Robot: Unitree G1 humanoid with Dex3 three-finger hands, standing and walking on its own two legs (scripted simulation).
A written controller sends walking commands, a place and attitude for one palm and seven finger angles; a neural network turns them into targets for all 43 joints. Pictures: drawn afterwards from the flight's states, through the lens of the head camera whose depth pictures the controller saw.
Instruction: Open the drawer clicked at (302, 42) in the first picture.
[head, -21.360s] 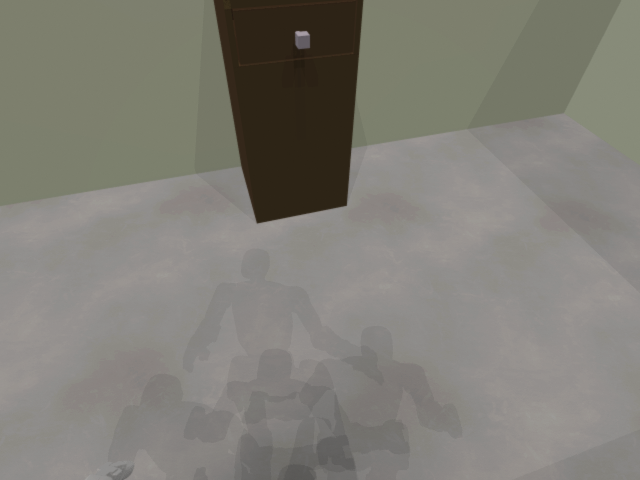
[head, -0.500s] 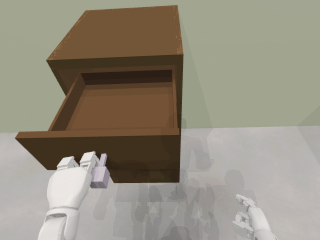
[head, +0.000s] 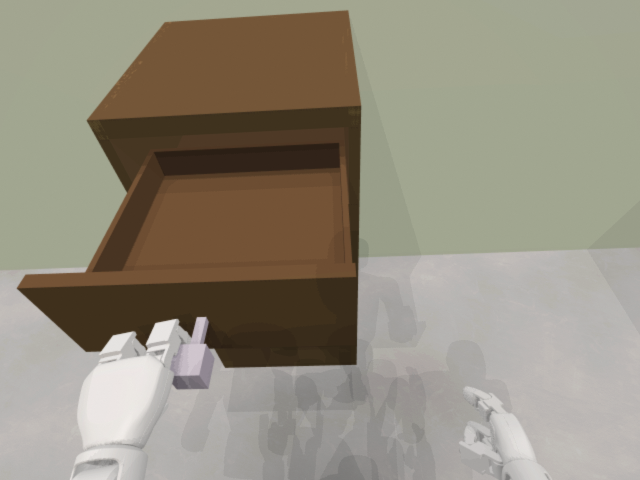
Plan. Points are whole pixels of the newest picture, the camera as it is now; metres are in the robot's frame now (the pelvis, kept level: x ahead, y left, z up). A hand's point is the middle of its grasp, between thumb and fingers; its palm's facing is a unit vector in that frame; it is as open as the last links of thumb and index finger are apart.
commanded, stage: open the thumb to release the handle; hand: left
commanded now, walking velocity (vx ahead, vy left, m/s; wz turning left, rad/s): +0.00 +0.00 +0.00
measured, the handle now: (195, 350) +0.25 +0.19 +0.05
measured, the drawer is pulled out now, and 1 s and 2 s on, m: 0.30 0.30 0.30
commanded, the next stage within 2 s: lift the hand off the handle in 0.56 s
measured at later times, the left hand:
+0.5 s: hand (136, 397) +0.20 +0.25 +0.03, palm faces +0.07 -0.08 -0.99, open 11.0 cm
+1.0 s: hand (152, 391) +0.20 +0.23 +0.04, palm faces +0.09 -0.11 -0.99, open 13.8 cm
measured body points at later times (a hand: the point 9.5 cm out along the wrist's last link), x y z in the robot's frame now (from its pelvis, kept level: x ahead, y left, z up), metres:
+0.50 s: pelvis +0.00 +0.01 +0.00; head +0.02 -0.02 +0.45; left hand +0.19 +0.25 +0.09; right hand +0.22 -0.20 -0.09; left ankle -0.01 +0.13 -0.71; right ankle -0.02 -0.10 -0.71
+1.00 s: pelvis -0.02 +0.01 +0.01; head -0.01 -0.03 +0.45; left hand +0.19 +0.23 +0.09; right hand +0.21 -0.19 -0.09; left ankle -0.01 +0.13 -0.71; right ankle -0.02 -0.10 -0.71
